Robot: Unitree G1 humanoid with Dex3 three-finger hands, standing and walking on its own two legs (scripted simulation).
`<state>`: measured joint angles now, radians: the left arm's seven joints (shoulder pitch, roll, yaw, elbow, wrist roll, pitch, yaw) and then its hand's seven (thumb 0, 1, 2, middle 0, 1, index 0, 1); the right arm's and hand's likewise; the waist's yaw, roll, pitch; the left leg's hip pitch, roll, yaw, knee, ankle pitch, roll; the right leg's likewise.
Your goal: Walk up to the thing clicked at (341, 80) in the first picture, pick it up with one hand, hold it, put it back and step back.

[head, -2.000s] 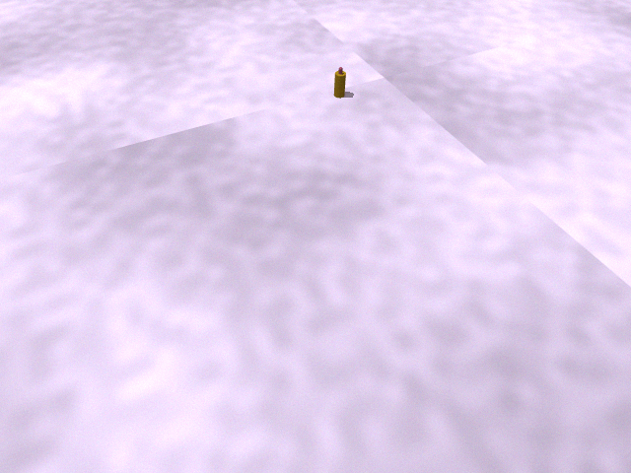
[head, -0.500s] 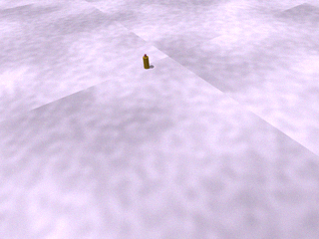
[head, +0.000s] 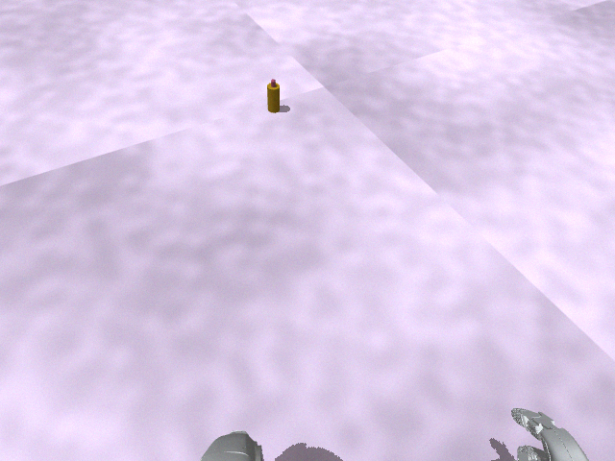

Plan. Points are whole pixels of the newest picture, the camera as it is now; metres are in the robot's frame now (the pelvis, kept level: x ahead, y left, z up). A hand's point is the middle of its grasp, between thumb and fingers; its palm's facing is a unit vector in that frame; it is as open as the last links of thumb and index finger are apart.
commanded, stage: walk up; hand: left
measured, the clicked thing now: (273, 94) +1.77 +0.21 -0.66
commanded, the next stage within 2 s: none
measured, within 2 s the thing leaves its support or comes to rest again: neither
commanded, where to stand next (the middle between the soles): +1.42 +0.01 m, yaw -2 degrees
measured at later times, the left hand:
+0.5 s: hand (193, 263) +0.42 +0.22 -0.10, palm faces -0.01 -0.91 -0.41, open 7.4 cm
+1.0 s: hand (192, 187) +0.62 +0.27 -0.13, palm faces -0.05 -0.94 -0.34, open 7.4 cm
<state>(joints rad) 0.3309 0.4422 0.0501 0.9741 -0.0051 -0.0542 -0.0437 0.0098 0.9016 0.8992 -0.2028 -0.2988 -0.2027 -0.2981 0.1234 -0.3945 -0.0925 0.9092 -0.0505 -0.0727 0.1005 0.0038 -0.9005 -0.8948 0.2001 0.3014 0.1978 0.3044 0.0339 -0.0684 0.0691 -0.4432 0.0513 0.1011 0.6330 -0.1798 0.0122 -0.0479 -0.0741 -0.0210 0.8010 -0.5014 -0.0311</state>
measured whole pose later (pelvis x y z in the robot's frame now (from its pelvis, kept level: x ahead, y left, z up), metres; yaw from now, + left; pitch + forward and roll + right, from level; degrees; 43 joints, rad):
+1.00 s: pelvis +0.58 +0.00 +0.02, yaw -1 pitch -3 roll -1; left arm 0.31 0.44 0.03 0.93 -0.01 -0.06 -0.04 0.01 0.90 0.90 -0.20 -0.30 -0.20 -0.30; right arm 0.21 -0.37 -0.06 0.86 0.00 -0.09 0.07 0.00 -0.90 -0.89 0.20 0.30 0.20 0.30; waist 0.00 -0.04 0.07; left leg -0.25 0.03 0.09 0.53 -0.24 0.04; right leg -0.40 -0.05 0.04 1.12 -0.35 -0.04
